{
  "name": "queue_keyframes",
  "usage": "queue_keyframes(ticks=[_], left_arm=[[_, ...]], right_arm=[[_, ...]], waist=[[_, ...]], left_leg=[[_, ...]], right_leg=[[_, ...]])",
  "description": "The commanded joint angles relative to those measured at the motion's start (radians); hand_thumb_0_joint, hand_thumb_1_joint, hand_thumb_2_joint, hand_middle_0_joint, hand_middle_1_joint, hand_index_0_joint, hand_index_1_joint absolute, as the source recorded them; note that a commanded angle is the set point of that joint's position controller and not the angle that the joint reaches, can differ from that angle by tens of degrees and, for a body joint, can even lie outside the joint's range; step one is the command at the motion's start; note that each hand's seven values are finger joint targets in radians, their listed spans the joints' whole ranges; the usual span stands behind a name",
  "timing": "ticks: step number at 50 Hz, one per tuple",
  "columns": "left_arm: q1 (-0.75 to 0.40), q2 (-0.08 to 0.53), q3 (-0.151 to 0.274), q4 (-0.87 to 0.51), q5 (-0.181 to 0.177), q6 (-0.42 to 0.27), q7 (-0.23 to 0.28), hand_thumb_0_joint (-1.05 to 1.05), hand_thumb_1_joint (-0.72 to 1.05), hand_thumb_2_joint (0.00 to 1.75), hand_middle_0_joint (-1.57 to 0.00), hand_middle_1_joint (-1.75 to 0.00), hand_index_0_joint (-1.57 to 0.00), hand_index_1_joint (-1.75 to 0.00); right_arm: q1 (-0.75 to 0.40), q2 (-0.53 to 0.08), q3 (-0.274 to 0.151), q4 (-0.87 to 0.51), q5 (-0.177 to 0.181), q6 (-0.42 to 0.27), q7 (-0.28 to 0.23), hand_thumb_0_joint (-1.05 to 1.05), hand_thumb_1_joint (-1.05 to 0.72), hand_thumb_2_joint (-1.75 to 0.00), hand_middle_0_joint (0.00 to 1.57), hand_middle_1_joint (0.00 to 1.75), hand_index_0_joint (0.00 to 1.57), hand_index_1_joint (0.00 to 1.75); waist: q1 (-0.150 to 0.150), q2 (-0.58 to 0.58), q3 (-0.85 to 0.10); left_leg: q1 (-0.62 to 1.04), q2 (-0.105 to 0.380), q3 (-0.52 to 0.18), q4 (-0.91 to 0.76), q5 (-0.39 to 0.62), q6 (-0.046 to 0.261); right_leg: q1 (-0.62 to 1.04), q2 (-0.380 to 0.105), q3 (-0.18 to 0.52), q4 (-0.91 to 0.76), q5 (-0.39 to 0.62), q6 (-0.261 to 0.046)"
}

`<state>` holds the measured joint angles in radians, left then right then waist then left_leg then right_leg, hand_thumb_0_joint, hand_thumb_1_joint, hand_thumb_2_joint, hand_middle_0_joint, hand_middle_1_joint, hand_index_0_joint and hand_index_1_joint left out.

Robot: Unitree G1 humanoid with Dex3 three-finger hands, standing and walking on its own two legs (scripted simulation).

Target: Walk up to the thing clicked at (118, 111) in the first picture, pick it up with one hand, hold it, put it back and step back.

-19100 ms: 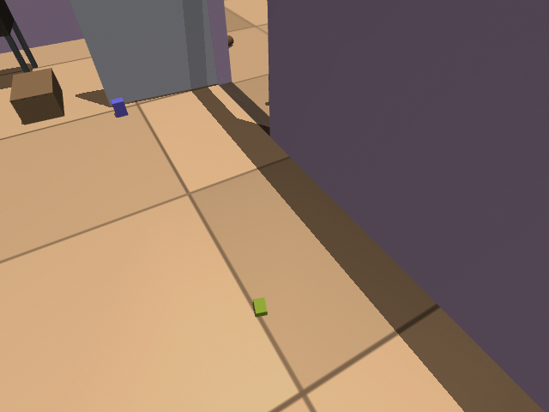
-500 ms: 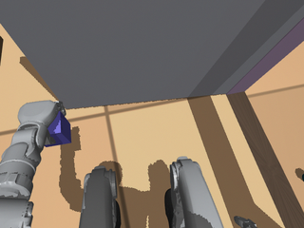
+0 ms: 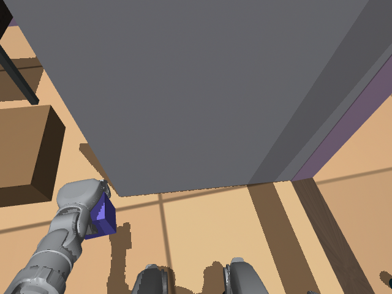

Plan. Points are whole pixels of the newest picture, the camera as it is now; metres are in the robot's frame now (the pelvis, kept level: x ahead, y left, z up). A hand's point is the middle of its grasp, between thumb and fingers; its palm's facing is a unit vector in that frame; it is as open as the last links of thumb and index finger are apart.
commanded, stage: lift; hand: left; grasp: from above
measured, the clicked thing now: (94, 216) +0.36 +0.24 -0.14
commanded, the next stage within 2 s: hold in 0.52 s
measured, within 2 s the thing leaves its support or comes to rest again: neither
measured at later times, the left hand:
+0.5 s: hand (85, 187) +0.37 +0.21 +0.01, palm faces -0.45 -0.10 -0.89, open 9.9 cm
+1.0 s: hand (78, 169) +0.38 +0.21 +0.06, palm faces -0.45 -0.08 -0.89, open 9.9 cm
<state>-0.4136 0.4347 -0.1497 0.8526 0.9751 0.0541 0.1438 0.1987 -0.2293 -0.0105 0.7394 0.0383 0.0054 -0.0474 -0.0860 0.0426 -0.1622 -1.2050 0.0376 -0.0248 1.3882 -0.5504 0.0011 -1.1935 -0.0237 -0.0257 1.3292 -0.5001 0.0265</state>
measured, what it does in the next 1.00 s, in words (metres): rises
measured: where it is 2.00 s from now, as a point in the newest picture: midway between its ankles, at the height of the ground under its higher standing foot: outside the picture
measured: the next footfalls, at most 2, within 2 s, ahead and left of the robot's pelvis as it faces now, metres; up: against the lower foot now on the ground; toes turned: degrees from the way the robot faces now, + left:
none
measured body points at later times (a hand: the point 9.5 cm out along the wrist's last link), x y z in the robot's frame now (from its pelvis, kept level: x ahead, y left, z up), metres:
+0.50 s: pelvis +0.04 -0.01 +0.10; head +0.11 -0.01 +0.54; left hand +0.39 +0.22 +0.06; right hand +0.11 -0.28 -0.03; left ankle +0.06 +0.12 -0.60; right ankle +0.07 -0.14 -0.60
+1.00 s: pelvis +0.07 -0.01 +0.13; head +0.10 -0.02 +0.57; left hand +0.40 +0.21 +0.11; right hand +0.15 -0.28 +0.00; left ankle +0.06 +0.12 -0.60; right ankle +0.07 -0.14 -0.60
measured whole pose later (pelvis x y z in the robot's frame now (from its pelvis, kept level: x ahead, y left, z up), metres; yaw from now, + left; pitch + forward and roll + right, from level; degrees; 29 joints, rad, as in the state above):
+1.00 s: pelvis +0.07 -0.01 +0.13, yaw -1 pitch +7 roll +0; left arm -0.34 0.35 -0.21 0.86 0.99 0.07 0.12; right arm 0.26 -0.26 -0.06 0.73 0.04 0.03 -0.02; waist -0.04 0.03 -0.06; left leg -0.42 0.03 0.03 0.64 -0.34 -0.01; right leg -0.44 -0.02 0.01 0.63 -0.31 0.02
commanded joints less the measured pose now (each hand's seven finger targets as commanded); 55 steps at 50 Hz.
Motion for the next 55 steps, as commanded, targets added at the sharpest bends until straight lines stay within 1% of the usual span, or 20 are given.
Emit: queue_keyframes(ticks=[1, 5, 8, 11, 12, 17, 20, 22, 26, 27, 29, 31, 35, 38, 42, 44, 46, 50, 53, 55], left_arm=[[-0.335, 0.195, 0.068, -0.151, 0.007, 0.002, 0.058, 0.00, 0.60, 0.86, -1.04, -0.61, -1.01, -0.65], [-0.308, 0.163, 0.053, -0.134, 0.013, 0.001, 0.073, 0.00, 0.61, 0.88, -1.06, -0.61, -1.02, -0.66], [-0.332, 0.181, 0.067, -0.138, 0.019, 0.002, 0.089, 0.00, 0.61, 0.91, -1.06, -0.63, -1.02, -0.67], [-0.319, 0.162, 0.055, -0.130, 0.020, 0.007, 0.098, 0.00, 0.61, 0.92, -1.06, -0.62, -1.02, -0.66], [-0.323, 0.189, 0.069, -0.129, 0.023, 0.009, 0.102, 0.00, 0.60, 0.91, -1.06, -0.61, -1.01, -0.66], [-0.298, 0.150, 0.052, -0.131, 0.022, 0.020, 0.104, 0.00, 0.58, 0.92, -1.04, -0.59, -1.00, -0.64], [-0.295, 0.136, 0.047, -0.126, 0.007, 0.026, 0.097, 0.00, 0.59, 0.91, -1.05, -0.60, -1.00, -0.64], [-0.299, 0.113, 0.028, -0.125, 0.007, 0.028, 0.091, 0.00, 0.61, 0.93, -1.07, -0.58, -1.02, -0.64], [-0.282, 0.125, 0.036, -0.111, 0.009, 0.023, 0.078, 0.00, 0.60, 0.89, -1.05, -0.59, -1.01, -0.64], [-0.272, 0.110, 0.023, -0.107, 0.014, 0.023, 0.075, 0.00, 0.60, 0.90, -1.05, -0.60, -1.01, -0.64], [-0.303, 0.135, 0.041, -0.130, 0.012, 0.014, 0.072, 0.00, 0.58, 0.90, -1.03, -0.61, -0.99, -0.65], [-0.283, 0.118, 0.031, -0.139, 0.016, 0.014, 0.073, 0.00, 0.59, 0.92, -1.03, -0.62, -1.00, -0.66], [-0.289, 0.131, 0.036, -0.145, 0.025, 0.014, 0.068, 0.00, 0.63, 0.90, -1.06, -0.60, -1.03, -0.63], [-0.299, 0.137, 0.035, -0.159, 0.026, 0.013, 0.057, 0.00, 0.66, 0.87, -1.07, -0.60, -1.05, -0.63], [-0.313, 0.134, 0.029, -0.191, 0.021, 0.013, 0.042, 0.00, 0.67, 0.89, -1.08, -0.61, -1.05, -0.64], [-0.274, 0.108, 0.015, -0.153, 0.015, 0.016, 0.032, 0.00, 0.65, 0.88, -1.07, -0.60, -1.04, -0.63], [-0.276, 0.131, 0.026, -0.169, 0.020, 0.013, 0.022, 0.00, 0.67, 0.87, -1.09, -0.60, -1.06, -0.63], [-0.284, 0.128, 0.024, -0.223, 0.021, 0.013, 0.011, 0.00, 0.64, 0.89, -1.07, -0.60, -1.04, -0.63], [-0.278, 0.121, 0.019, -0.211, 0.020, 0.016, 0.007, 0.00, 0.65, 0.86, -1.07, -0.60, -1.04, -0.62], [-0.279, 0.143, 0.030, -0.224, 0.019, 0.015, -0.001, 0.00, 0.66, 0.86, -1.08, -0.60, -1.05, -0.63]], right_arm=[[0.063, -0.168, -0.062, -0.070, -0.002, -0.038, -0.021, 0.00, -0.90, -0.90, 0.20, 0.30, 0.20, 0.30], [0.075, -0.164, -0.062, -0.069, -0.007, -0.044, -0.021, 0.00, -0.90, -0.90, 0.20, 0.30, 0.20, 0.30], [0.091, -0.166, -0.064, -0.062, -0.010, -0.045, -0.020, 0.00, -0.90, -0.90, 0.20, 0.30, 0.20, 0.30], [0.095, -0.162, -0.065, -0.066, -0.010, -0.042, -0.016, 0.00, -0.89, -0.90, 0.20, 0.30, 0.20, 0.30], [0.094, -0.167, -0.065, -0.069, -0.010, -0.040, -0.015, 0.00, -0.89, -0.90, 0.20, 0.30, 0.20, 0.30], [0.105, -0.170, -0.073, -0.067, -0.009, -0.030, -0.010, 0.00, -0.89, -0.90, 0.20, 0.30, 0.20, 0.30], [0.105, -0.168, -0.077, -0.066, -0.009, -0.026, -0.006, 0.00, -0.89, -0.90, 0.20, 0.30, 0.20, 0.30], [0.107, -0.168, -0.078, -0.070, -0.005, -0.022, -0.005, 0.00, -0.89, -0.90, 0.20, 0.30, 0.20, 0.30], [0.111, -0.173, -0.083, -0.074, -0.005, -0.020, -0.001, 0.00, -0.89, -0.90, 0.20, 0.30, 0.20, 0.30], [0.103, -0.167, -0.082, -0.071, -0.004, -0.019, 0.000, 0.00, -0.89, -0.90, 0.20, 0.30, 0.20, 0.30], [0.106, -0.175, -0.086, -0.075, -0.006, -0.018, 0.001, 0.00, -0.89, -0.90, 0.20, 0.30, 0.20, 0.30], [0.097, -0.172, -0.087, -0.083, -0.003, -0.016, 0.003, 0.00, -0.89, -0.90, 0.20, 0.30, 0.20, 0.30], [0.084, -0.170, -0.088, -0.085, -0.003, -0.012, 0.004, 0.00, -0.89, -0.90, 0.20, 0.30, 0.20, 0.30], [0.084, -0.176, -0.093, -0.085, 0.000, -0.012, 0.005, 0.00, -0.88, -0.90, 0.20, 0.30, 0.20, 0.30], [0.070, -0.178, -0.097, -0.095, 0.000, -0.009, 0.008, 0.00, -0.89, -0.90, 0.20, 0.30, 0.20, 0.30], [0.070, -0.177, -0.094, -0.099, 0.001, -0.009, 0.012, 0.00, -0.88, -0.90, 0.20, 0.30, 0.20, 0.30], [0.062, -0.182, -0.099, -0.109, 0.002, -0.006, 0.014, 0.00, -0.89, -0.90, 0.20, 0.30, 0.20, 0.30], [0.054, -0.177, -0.097, -0.114, 0.002, -0.004, 0.017, 0.00, -0.89, -0.90, 0.20, 0.30, 0.20, 0.30], [0.054, -0.179, -0.098, -0.117, 0.002, -0.003, 0.019, 0.00, -0.89, -0.90, 0.20, 0.30, 0.20, 0.30], [0.041, -0.178, -0.097, -0.123, 0.003, 0.000, 0.018, 0.00, -0.89, -0.90, 0.20, 0.30, 0.20, 0.30]], waist=[[-0.014, 0.044, -0.336], [0.001, 0.038, -0.320], [0.002, 0.048, -0.315], [0.007, 0.032, -0.301], [0.009, 0.029, -0.291], [0.014, 0.024, -0.294], [0.021, 0.028, -0.271], [0.010, -0.003, -0.253], [0.015, -0.001, -0.233], [0.020, 0.003, -0.231], [0.018, 0.011, -0.236], [0.024, 0.010, -0.228], [0.024, 0.006, -0.200], [0.029, 0.000, -0.230], [0.042, 0.016, -0.213], [0.035, -0.015, -0.172], [0.044, -0.011, -0.185], [0.053, 0.017, -0.204], [0.046, -0.009, -0.168], [0.059, -0.002, -0.174]], left_leg=[[0.373, -0.030, -0.015, -0.332, 0.099, 0.012], [0.455, -0.035, -0.002, -0.401, 0.161, 0.010], [0.510, -0.039, 0.010, -0.440, 0.222, 0.008], [0.565, -0.041, 0.010, -0.485, 0.267, 0.006], [0.577, -0.044, 0.015, -0.500, 0.267, 0.007], [0.685, -0.042, 0.016, -0.558, 0.370, 0.002], [0.726, -0.040, 0.020, -0.600, 0.400, 0.000], [0.739, -0.042, 0.024, -0.620, 0.405, 0.004], [0.780, -0.044, 0.032, -0.665, 0.428, 0.001], [0.793, -0.044, 0.033, -0.672, 0.451, 0.001], [0.828, -0.041, 0.033, -0.687, 0.478, -0.004], [0.851, -0.043, 0.035, -0.709, 0.492, -0.006], [0.858, -0.048, 0.043, -0.739, 0.491, -0.003], [0.898, -0.050, 0.050, -0.750, 0.541, -0.002], [0.940, -0.045, 0.049, -0.783, 0.565, -0.008], [0.930, -0.043, 0.046, -0.798, 0.550, -0.006], [0.938, -0.047, 0.053, -0.804, 0.560, -0.003], [0.984, -0.042, 0.054, -0.817, 0.621, -0.010], [0.974, -0.039, 0.053, -0.834, 0.607, -0.007], [0.982, -0.043, 0.057, -0.843, 0.605, -0.004]], right_leg=[[0.303, 0.043, 0.004, -0.298, 0.086, -0.045], [0.391, 0.049, 0.002, -0.372, 0.136, -0.044], [0.448, 0.046, 0.007, -0.418, 0.192, -0.043], [0.511, 0.046, 0.011, -0.465, 0.231, -0.041], [0.534, 0.044, 0.014, -0.483, 0.231, -0.039], [0.611, 0.043, 0.013, -0.543, 0.324, -0.037], [0.647, 0.042, 0.010, -0.582, 0.348, -0.036], [0.673, 0.041, 0.016, -0.611, 0.364, -0.032], [0.717, 0.041, 0.014, -0.649, 0.378, -0.033], [0.726, 0.040, 0.015, -0.654, 0.400, -0.032], [0.736, 0.044, 0.010, -0.664, 0.413, -0.034], [0.758, 0.044, 0.008, -0.679, 0.424, -0.036], [0.785, 0.043, 0.017, -0.713, 0.436, -0.033], [0.831, 0.043, 0.021, -0.724, 0.487, -0.031], [0.844, 0.047, 0.012, -0.745, 0.489, -0.034], [0.845, 0.049, 0.009, -0.756, 0.475, -0.033], [0.868, 0.047, 0.013, -0.767, 0.492, -0.033], [0.895, 0.051, 0.011, -0.771, 0.531, -0.035], [0.905, 0.053, 0.010, -0.787, 0.527, -0.035], [0.925, 0.049, 0.013, -0.800, 0.532, -0.033]])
